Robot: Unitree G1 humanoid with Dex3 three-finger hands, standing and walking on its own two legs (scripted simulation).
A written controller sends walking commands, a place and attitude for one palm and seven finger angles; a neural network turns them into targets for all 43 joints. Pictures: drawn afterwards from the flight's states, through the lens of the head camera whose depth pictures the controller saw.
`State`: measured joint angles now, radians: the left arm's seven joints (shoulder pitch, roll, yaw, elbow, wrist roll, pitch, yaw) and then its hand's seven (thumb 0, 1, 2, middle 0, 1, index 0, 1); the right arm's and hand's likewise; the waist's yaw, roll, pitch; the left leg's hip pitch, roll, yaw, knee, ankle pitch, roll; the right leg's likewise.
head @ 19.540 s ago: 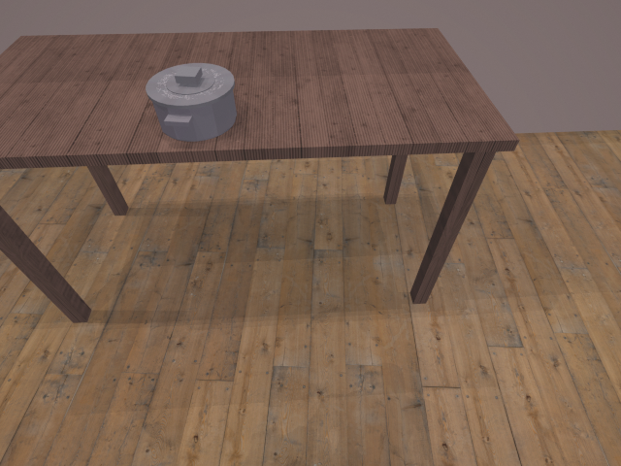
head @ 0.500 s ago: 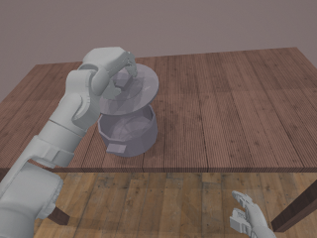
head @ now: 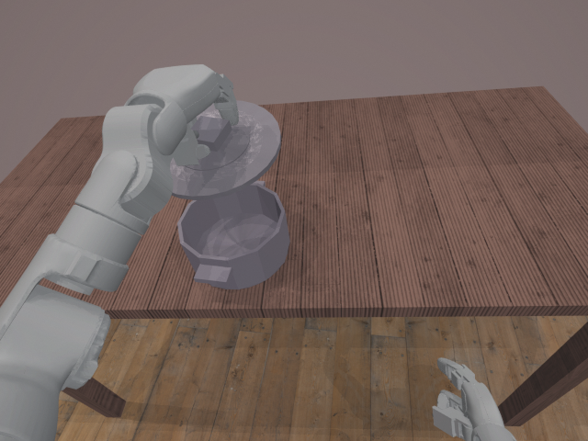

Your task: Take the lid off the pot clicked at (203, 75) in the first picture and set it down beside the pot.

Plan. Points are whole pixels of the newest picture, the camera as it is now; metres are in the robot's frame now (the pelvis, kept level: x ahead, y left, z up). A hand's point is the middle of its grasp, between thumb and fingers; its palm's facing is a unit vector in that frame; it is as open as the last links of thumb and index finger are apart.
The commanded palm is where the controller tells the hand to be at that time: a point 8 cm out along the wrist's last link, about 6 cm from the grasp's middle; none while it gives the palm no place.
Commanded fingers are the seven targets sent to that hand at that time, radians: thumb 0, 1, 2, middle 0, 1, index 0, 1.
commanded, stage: move the lid sideways beside the pot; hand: left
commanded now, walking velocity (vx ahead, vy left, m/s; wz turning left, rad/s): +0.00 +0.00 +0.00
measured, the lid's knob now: (208, 133) +0.45 +0.13 +0.22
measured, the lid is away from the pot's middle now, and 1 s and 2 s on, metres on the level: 0.01 0.11 0.23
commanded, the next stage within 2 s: none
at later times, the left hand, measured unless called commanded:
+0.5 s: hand (158, 136) +0.42 +0.18 +0.24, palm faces -0.11 -0.04 -0.99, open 8.1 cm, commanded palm +0.38 +0.20 +0.32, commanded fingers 0.00 0.47 1.21 -0.92 -0.92 -0.88 -0.84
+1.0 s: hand (111, 144) +0.40 +0.24 +0.24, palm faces -0.15 -0.02 -0.99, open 8.1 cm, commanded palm +0.38 +0.25 +0.32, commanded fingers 0.00 0.47 1.21 -0.92 -0.92 -0.88 -0.84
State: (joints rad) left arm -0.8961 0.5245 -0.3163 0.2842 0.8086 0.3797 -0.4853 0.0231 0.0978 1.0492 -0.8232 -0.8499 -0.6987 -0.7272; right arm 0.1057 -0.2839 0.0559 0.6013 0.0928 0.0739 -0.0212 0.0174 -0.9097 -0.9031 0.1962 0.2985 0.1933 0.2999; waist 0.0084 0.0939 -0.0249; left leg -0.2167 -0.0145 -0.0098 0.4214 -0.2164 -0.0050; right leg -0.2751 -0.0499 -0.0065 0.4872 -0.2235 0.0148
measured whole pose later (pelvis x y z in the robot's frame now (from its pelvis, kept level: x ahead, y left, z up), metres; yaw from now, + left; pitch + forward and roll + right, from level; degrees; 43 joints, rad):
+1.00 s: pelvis +0.00 +0.01 +0.00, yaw +1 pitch +1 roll +1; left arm -0.85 0.69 -0.18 0.34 0.84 0.29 -0.58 0.02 0.10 1.05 -0.83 -0.85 -0.69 -0.73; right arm 0.13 -0.29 0.06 0.58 0.10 0.09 -0.04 0.02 -0.91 -0.90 0.20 0.30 0.19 0.30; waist 0.01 0.08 -0.01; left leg -0.24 -0.02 -0.02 0.43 -0.21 0.01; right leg -0.27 -0.06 -0.02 0.45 -0.20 0.03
